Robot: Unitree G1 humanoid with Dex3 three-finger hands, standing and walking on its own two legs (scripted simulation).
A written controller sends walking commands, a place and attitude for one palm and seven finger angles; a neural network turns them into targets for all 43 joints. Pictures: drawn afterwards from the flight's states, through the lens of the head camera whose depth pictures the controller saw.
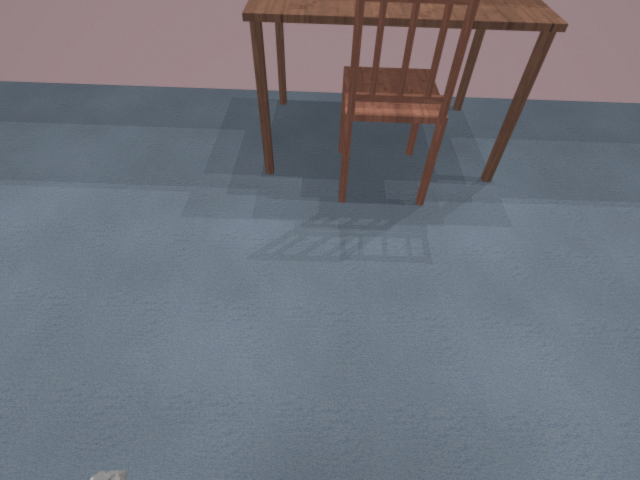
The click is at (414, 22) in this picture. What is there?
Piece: chair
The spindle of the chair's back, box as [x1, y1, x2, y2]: [397, 3, 419, 95]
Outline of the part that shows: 419,3 413,3 397,92 398,95 402,95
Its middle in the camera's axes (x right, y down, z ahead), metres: +0.30 -0.65 +1.34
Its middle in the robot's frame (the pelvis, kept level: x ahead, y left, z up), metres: +1.45 -0.23 -0.07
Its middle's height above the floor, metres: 0.70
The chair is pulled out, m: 0.00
